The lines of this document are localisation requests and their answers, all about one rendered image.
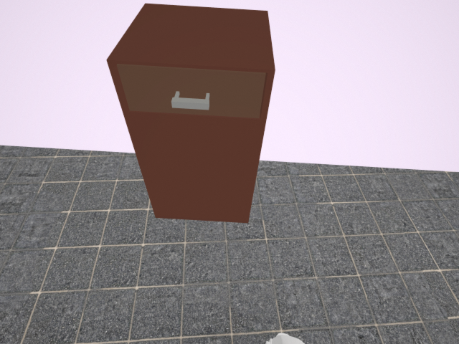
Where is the cabinet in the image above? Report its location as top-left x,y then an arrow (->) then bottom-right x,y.
106,4 -> 275,223

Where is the drawer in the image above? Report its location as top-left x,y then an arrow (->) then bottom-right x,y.
117,64 -> 266,118

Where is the handle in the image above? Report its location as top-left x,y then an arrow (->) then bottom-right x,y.
171,91 -> 209,110

